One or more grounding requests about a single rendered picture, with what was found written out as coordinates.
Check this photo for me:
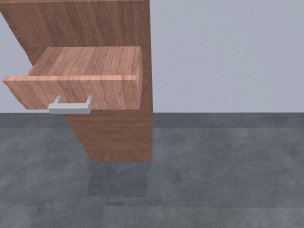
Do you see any handle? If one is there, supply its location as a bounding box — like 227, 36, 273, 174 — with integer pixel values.
48, 95, 93, 114

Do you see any cabinet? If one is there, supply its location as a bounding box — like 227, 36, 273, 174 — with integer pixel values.
0, 0, 153, 162

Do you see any drawer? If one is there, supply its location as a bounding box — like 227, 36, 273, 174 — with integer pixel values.
2, 46, 143, 110

